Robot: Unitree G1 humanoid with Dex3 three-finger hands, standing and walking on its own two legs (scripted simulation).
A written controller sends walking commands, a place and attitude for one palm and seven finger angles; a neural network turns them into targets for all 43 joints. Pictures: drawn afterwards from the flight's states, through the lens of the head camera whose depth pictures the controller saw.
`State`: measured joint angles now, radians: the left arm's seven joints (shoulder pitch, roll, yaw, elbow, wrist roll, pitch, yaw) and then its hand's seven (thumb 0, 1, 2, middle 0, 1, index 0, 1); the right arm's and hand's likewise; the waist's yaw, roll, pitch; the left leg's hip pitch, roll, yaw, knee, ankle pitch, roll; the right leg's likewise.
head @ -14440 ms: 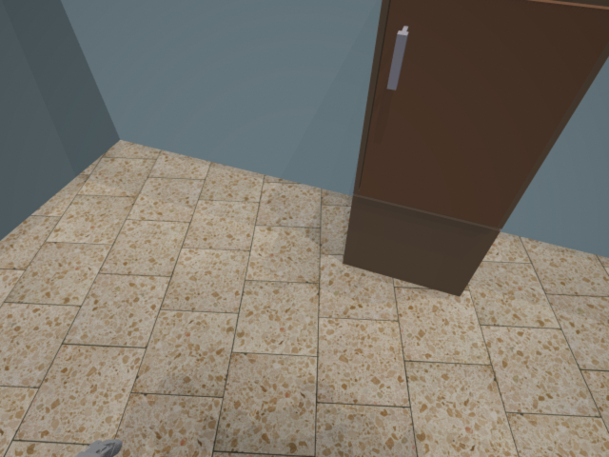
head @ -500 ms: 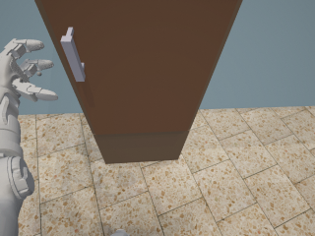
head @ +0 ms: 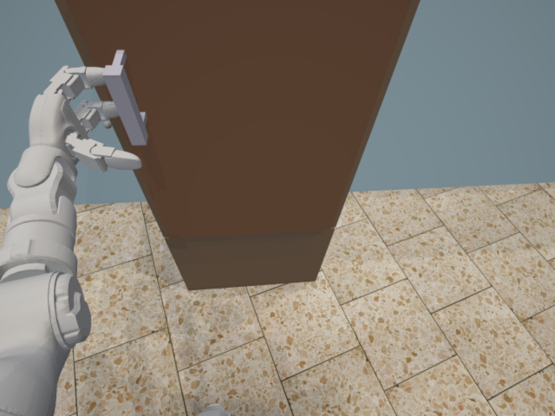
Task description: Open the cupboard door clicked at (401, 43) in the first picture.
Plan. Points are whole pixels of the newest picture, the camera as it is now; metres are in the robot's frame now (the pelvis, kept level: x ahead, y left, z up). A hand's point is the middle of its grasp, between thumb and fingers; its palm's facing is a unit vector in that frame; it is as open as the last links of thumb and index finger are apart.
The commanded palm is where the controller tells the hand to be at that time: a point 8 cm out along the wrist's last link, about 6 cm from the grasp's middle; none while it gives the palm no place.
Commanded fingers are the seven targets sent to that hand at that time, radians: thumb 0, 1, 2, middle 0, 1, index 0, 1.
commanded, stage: slide the fingers in behind the handle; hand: left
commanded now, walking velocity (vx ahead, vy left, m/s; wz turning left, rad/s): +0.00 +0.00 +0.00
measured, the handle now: (130, 99) +0.54 +0.20 +0.14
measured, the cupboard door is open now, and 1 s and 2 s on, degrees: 0 0 0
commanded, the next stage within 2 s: close the thumb around the handle in 1.00 s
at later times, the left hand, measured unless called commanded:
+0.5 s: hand (117, 131) +0.47 +0.20 +0.15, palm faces +0.09 -1.00 +0.01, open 14.3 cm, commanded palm +0.45 +0.23 +0.14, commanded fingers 0.00 -0.50 0.30 -0.30 -1.20 -0.30 -1.20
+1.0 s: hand (140, 123) +0.49 +0.17 +0.14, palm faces +0.06 -1.00 +0.00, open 14.0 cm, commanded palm +0.45 +0.22 +0.14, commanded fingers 0.00 -0.50 0.30 -0.30 -1.20 -0.30 -1.20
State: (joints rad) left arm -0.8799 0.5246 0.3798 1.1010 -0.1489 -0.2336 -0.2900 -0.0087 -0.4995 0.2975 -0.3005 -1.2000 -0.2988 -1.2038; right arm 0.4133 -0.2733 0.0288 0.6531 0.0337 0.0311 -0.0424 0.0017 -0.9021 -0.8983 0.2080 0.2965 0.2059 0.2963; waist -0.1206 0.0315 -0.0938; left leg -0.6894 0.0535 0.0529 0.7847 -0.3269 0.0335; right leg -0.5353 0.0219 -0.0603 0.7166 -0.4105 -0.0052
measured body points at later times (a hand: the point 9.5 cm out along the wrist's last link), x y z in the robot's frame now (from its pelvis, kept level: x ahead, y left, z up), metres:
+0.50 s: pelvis +0.00 -0.01 +0.00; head +0.05 +0.00 +0.45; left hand +0.46 +0.25 +0.15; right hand +0.04 -0.29 -0.11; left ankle +0.03 +0.10 -0.71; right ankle -0.04 -0.12 -0.71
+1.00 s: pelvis +0.00 -0.01 +0.00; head +0.07 -0.01 +0.45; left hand +0.48 +0.23 +0.14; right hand +0.03 -0.28 -0.12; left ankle +0.03 +0.10 -0.71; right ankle -0.04 -0.12 -0.71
